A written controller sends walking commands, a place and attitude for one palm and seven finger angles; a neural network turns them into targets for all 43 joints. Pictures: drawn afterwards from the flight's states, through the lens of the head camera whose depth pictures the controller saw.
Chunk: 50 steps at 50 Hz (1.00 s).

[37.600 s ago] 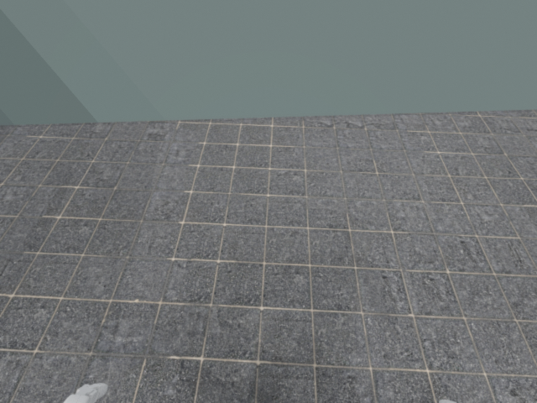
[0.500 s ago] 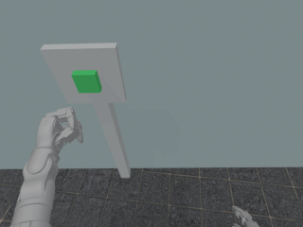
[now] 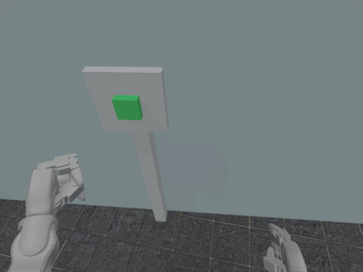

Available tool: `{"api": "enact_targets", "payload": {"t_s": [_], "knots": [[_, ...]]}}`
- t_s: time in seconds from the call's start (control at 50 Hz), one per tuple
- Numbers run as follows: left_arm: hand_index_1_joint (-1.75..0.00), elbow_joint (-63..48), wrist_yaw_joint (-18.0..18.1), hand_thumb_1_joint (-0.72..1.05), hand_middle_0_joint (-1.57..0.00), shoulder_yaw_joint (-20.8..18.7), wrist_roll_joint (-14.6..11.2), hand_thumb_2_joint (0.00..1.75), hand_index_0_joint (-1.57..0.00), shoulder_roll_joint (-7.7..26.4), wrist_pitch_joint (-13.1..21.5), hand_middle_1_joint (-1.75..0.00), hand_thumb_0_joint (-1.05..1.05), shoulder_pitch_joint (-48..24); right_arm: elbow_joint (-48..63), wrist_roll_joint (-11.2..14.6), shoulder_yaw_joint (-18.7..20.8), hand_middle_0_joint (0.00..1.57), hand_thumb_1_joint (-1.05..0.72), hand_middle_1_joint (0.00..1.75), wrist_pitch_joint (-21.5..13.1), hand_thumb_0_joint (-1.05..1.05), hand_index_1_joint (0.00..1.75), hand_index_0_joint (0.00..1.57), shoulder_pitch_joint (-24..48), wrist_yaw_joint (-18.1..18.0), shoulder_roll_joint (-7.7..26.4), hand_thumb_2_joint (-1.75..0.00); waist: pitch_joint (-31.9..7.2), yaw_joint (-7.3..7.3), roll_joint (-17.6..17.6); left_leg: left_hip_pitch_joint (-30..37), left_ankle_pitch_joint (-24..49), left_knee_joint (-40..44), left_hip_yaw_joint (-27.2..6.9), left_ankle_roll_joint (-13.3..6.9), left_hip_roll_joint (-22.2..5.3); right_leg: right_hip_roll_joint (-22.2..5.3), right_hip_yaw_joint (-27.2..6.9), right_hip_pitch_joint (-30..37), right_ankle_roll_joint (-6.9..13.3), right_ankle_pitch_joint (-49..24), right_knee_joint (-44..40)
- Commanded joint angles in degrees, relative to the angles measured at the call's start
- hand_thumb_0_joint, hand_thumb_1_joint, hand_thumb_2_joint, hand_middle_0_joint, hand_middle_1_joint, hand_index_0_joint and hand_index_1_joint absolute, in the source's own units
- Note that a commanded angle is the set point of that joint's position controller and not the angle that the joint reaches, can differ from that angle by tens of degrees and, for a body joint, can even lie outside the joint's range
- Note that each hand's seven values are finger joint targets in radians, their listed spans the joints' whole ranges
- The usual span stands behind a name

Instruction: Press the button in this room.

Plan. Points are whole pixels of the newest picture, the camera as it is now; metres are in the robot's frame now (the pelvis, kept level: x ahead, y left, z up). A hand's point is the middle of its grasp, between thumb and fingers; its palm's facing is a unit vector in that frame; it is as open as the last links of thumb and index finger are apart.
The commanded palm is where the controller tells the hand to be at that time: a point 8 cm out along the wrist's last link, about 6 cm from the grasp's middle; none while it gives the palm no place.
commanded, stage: draw the hand back to the body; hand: left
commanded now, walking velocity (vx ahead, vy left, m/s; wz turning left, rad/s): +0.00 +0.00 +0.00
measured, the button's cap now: (128, 107) +0.52 +0.22 +0.09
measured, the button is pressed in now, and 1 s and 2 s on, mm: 0 0 0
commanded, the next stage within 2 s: step back with the hand held close in 0.62 s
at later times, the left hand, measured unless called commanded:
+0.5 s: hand (45, 201) +0.18 +0.25 +0.16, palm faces +0.42 -0.82 -0.38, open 3.1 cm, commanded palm +0.13 +0.29 +0.17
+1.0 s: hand (46, 200) +0.18 +0.25 +0.15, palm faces +0.31 -0.83 -0.46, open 3.1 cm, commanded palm +0.13 +0.30 +0.17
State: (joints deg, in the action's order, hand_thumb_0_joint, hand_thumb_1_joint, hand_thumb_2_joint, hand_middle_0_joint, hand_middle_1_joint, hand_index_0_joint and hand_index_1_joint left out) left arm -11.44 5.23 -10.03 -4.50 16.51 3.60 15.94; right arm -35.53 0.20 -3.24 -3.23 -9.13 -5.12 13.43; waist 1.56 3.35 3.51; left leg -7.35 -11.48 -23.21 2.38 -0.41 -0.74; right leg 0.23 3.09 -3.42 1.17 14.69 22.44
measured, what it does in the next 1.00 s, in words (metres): stands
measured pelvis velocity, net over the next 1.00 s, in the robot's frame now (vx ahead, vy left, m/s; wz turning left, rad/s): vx -0.01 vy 0.02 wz -0.01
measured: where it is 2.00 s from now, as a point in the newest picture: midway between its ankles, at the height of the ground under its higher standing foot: outside the picture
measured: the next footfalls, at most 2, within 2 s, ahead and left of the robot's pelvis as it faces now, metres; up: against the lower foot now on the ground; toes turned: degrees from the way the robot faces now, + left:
right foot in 1.98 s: -0.21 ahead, -0.10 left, +0.00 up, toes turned -2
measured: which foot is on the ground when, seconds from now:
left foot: down 0.00-1.00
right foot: down 0.00-1.00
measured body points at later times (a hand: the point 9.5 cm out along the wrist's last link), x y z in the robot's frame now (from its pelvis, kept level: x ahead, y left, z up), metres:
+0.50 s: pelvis +0.01 +0.01 +0.00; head -0.02 -0.02 +0.45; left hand +0.15 +0.29 +0.18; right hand +0.20 -0.21 -0.08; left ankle +0.02 +0.12 -0.74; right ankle -0.02 -0.10 -0.74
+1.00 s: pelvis -0.01 +0.02 +0.00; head +0.01 +0.01 +0.45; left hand +0.16 +0.30 +0.17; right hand +0.18 -0.22 -0.08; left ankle +0.02 +0.12 -0.74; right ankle -0.02 -0.10 -0.74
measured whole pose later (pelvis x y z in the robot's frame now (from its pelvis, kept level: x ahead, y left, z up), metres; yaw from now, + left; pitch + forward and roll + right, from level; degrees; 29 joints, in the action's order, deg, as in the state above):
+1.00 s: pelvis -0.01 +0.02 +0.00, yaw -1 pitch +0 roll -1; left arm -30.4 5.8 -18.4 -3.4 20.6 7.6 35.0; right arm -31.3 0.0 -0.5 1.2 -9.7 -4.1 13.8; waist 1.2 0.8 2.8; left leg -14.1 -11.5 -25.6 3.3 -2.0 -0.3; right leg -0.3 2.1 -9.5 -0.6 13.2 22.8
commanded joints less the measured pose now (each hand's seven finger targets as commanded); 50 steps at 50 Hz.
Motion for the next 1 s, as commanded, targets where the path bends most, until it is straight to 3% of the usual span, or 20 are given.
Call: {"api": "enact_targets", "payload": {"t_s": [0.0, 0.06, 0.08, 0.14, 0.2, 0.28, 0.3, 0.32, 0.4, 0.46, 0.56, 0.6, 0.66, 0.72, 0.74, 0.76, 0.82, 0.86, 0.92, 0.98], "knots": [[-1.50, -16.4, 0.8, 0.90, -1.30, -5.4, 0.4, 0.90, -1.30, 9.0, 4.1, -1.50, 0.00, -6.1, 9.1, -0.3, 2.7, 0.20, -0.90, 0.30, -2.8, 0.00, 0.30, 0.20, 7.6, -0.1, 5.7, -0.90, -5.8, -0.84, -1.5, 6.8, 8.3, 3.2, -1.6, -1.6, 0.3, -0.1, -2.0, -3.2, -0.3, -10.1, -5.8], [-1.50, -19.0, 1.0, 0.90, -1.30, -7.5, 0.4, 0.90, -1.30, 9.9, 4.0, -1.50, 0.00, -1.9, 9.4, -0.5, 2.9, 0.20, -0.90, 0.30, -2.6, 0.00, 0.30, 0.20, 7.4, 0.2, 5.6, -0.90, -5.9, -0.23, -0.9, 6.8, 10.1, 3.1, -1.7, -1.5, 0.3, 0.0, -1.8, -2.2, -0.2, -11.9, -5.4], [-1.50, -19.5, 1.0, 0.90, -1.30, -8.3, 0.5, 0.90, -1.30, 10.6, 4.0, -1.50, 0.00, -0.1, 9.3, -0.6, 3.1, 0.20, -0.90, 0.30, -2.7, 0.00, 0.30, 0.20, 7.6, 0.3, 5.8, -0.90, -5.1, -0.04, -2.9, 6.3, 10.0, 2.9, -1.7, -1.5, 0.3, 0.1, -1.9, -2.5, -0.3, -11.7, -6.1], [-1.50, -22.7, 1.1, 0.90, -1.30, -9.2, 0.5, 0.90, -1.30, 10.4, 4.2, -1.50, 0.00, 3.3, 9.6, -0.6, 3.2, 0.20, -0.90, 0.30, -2.7, 0.00, 0.30, 0.20, 7.4, 0.6, 5.3, -0.90, -5.2, 0.19, -0.2, 6.2, 11.4, 2.5, -1.7, -1.4, 0.2, -0.2, -1.9, -2.0, -0.2, -13.1, -5.2], [-1.50, -24.7, 1.1, 0.90, -1.30, -10.1, 0.4, 0.90, -1.30, 10.5, 4.5, -1.50, 0.00, 6.8, 9.9, -0.6, 3.3, 0.20, -0.90, 0.30, -3.0, 0.00, 0.30, 0.20, 7.2, 0.7, 5.2, -0.90, -4.3, 0.27, -1.7, 5.7, 10.8, 2.5, -1.8, -1.3, 0.0, -0.1, -1.7, -2.4, -0.3, -12.2, -5.4], [-1.50, -27.3, 1.3, 0.90, -1.30, -12.0, 0.4, 0.90, -1.30, 11.5, 4.8, -1.50, 0.00, 10.9, 10.2, -0.5, 3.6, 0.20, -0.90, 0.30, -3.7, 0.00, 0.30, 0.20, 7.1, 0.6, 5.3, -0.90, -4.0, 0.73, -1.5, 5.4, 10.8, 1.9, -1.7, -1.3, -0.1, 0.2, -1.9, -2.9, -0.3, -12.3, -5.8], [-1.50, -28.6, 1.3, 0.90, -1.30, -12.1, 0.5, 0.90, -1.30, 11.5, 5.0, -1.50, 0.00, 11.1, 10.3, -0.4, 3.6, 0.20, -0.90, 0.30, -3.9, 0.00, 0.30, 0.20, 6.9, 0.5, 5.2, -0.90, -4.5, 0.61, 0.4, 5.6, 10.7, 1.9, -1.7, -1.2, -0.2, -0.1, -1.9, -2.7, -0.3, -12.2, -5.1], [-1.50, -28.6, 1.5, 0.90, -1.30, -12.8, 0.4, 0.90, -1.30, 11.7, 5.1, -1.50, 0.00, 12.7, 10.3, -0.5, 3.5, 0.20, -0.90, 0.30, -4.0, 0.00, 0.30, 0.20, 6.7, 0.4, 5.0, -0.90, -3.7, 0.88, -0.9, 4.9, 10.9, 1.9, -1.9, -1.2, -0.1, 0.0, -1.6, -2.7, -0.2, -12.5, -5.0], [-1.50, -26.5, 1.4, 0.90, -1.30, -10.8, 0.6, 0.90, -1.30, 9.8, 4.7, -1.50, 0.00, 10.8, 9.7, -0.5, 3.7, 0.20, -0.90, 0.30, -4.2, 0.00, 0.30, 0.20, 6.3, 0.2, 5.3, -0.90, -1.0, -0.02, -2.1, 4.7, 8.1, 2.3, -1.8, -1.4, -0.2, -0.1, -1.8, -4.8, -0.5, -9.3, -6.1], [-1.50, -26.7, 1.8, 0.90, -1.30, -11.5, 0.8, 0.90, -1.30, 10.4, 5.0, -1.50, 0.00, 10.2, 9.7, -0.6, 3.8, 0.20, -0.90, 0.30, -4.4, 0.00, 0.30, 0.20, 6.3, -0.1, 5.2, -0.90, -2.2, 0.37, -2.8, 5.1, 7.6, 2.1, -1.9, -1.6, -0.1, -0.1, -1.8, -4.5, -0.4, -8.6, -6.0], [-1.50, -28.5, 2.0, 0.90, -1.30, -11.5, 0.9, 0.90, -1.30, 10.7, 5.1, -1.50, 0.00, 9.5, 9.5, -0.7, 3.6, 0.20, -0.90, 0.30, -4.8, 0.00, 0.30, 0.20, 6.4, -0.2, 5.1, -0.90, -3.4, 0.63, 0.6, 5.4, 8.5, 2.1, -2.1, -1.2, 0.0, -0.2, -2.0, -3.4, -0.1, -9.4, -5.7], [-1.50, -27.5, 2.0, 0.90, -1.30, -11.9, 0.7, 0.90, -1.30, 10.8, 4.9, -1.50, 0.00, 11.0, 9.5, -0.8, 3.5, 0.20, -0.90, 0.30, -4.9, 0.00, 0.30, 0.20, 6.4, -0.2, 5.0, -0.90, -2.7, 0.79, -1.3, 4.7, 8.7, 2.2, -2.1, -1.3, -0.1, -0.2, -1.8, -3.0, -0.2, -10.1, -5.6], [-1.50, -28.4, 1.8, 0.90, -1.30, -11.9, 0.7, 0.90, -1.30, 10.7, 4.9, -1.50, 0.00, 10.3, 9.6, -0.7, 3.5, 0.20, -0.90, 0.30, -4.8, 0.00, 0.30, 0.20, 6.4, 0.0, 5.0, -0.90, -3.0, 0.77, 0.6, 4.9, 9.4, 2.1, -2.0, -1.1, -0.1, -0.1, -2.0, -2.9, -0.1, -10.6, -5.6], [-1.50, -26.3, 1.9, 0.90, -1.30, -11.9, 0.8, 0.90, -1.30, 10.9, 4.6, -1.50, 0.00, 7.8, 9.0, -0.7, 3.4, 0.20, -0.90, 0.30, -4.5, 0.00, 0.30, 0.20, 6.3, -0.1, 5.0, -0.90, -1.5, 0.31, -0.7, 4.3, 7.9, 2.7, -2.2, -1.0, -0.1, 0.0, -1.9, -3.6, -0.1, -8.9, -6.0], [-1.50, -31.2, 2.1, 0.90, -1.30, -19.0, 0.8, 0.90, -1.30, 17.7, 6.8, -1.50, 0.00, 2.8, 11.6, -0.3, 3.8, 0.20, -0.90, 0.30, -2.9, 0.00, 0.30, 0.20, 6.0, 0.3, 6.5, -0.90, 2.0, -1.75, -1.3, -0.3, 5.4, 0.6, -3.3, -2.3, -1.4, -2.7, -6.5, -9.4, -0.5, -10.5, -8.7], [-1.50, -25.9, 1.6, 0.90, -1.30, -16.2, 0.8, 0.90, -1.30, 13.7, 6.9, -1.50, 0.00, 9.7, 10.5, -0.6, 3.8, 0.20, -0.90, 0.30, -1.9, 0.00, 0.30, 0.20, 6.0, 0.3, 5.6, -0.90, 0.7, -1.90, -4.4, 0.1, 5.5, -0.4, -3.6, -2.4, -1.2, -3.9, -6.3, -9.8, -0.5, -10.8, -8.7], [-1.50, -26.4, 1.0, 0.90, -1.30, -13.6, 1.2, 0.90, -1.30, 11.1, 7.4, -1.50, 0.00, 14.9, 11.7, -0.6, 4.4, 0.20, -0.90, 0.30, 0.0, 0.00, 0.30, 0.20, 5.4, 0.8, 6.2, -0.90, -3.6, -2.29, -2.2, 0.3, 10.0, -0.9, -3.1, -2.2, -1.8, -4.3, -4.9, -8.7, -0.9, -13.8, -6.3], [-1.50, -28.7, 1.2, 0.90, -1.30, -14.0, 1.2, 0.90, -1.30, 11.8, 7.7, -1.50, 0.00, 16.6, 12.5, -0.4, 4.8, 0.20, -0.90, 0.30, 0.9, 0.00, 0.30, 0.20, 5.0, 0.8, 6.5, -0.90, -6.9, -2.45, -0.4, 0.2, 14.1, -0.7, -3.3, -2.2, -2.3, -3.9, -4.1, -7.2, -1.2, -16.1, -4.1], [-1.50, -30.9, 1.6, 0.90, -1.30, -16.0, 1.0, 0.90, -1.30, 13.7, 7.9, -1.50, 0.00, 19.4, 13.7, -0.1, 5.3, 0.20, -0.90, 0.30, 1.9, 0.00, 0.30, 0.20, 4.8, 0.6, 6.3, -0.90, -11.2, -2.32, -1.2, 0.9, 21.3, -1.3, -3.8, -2.2, -3.4, -3.2, -2.9, -5.6, -1.6, -20.2, -0.6], [-1.50, -32.5, 2.0, 0.90, -1.30, -17.8, 0.7, 0.90, -1.30, 15.5, 8.2, -1.50, 0.00, 20.2, 14.4, 0.2, 5.8, 0.20, -0.90, 0.30, 2.4, 0.00, 0.30, 0.20, 5.0, 0.5, 6.4, -0.90, -12.0, -2.30, -1.8, -0.7, 22.0, -1.6, -4.1, -2.2, -3.8, -2.9, -2.9, -5.6, -1.8, -20.8, 1.0]]}}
